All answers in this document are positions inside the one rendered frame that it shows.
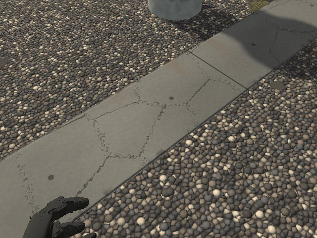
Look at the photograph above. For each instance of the left robot hand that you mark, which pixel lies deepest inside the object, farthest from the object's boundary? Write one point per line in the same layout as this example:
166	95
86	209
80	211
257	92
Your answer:
41	224

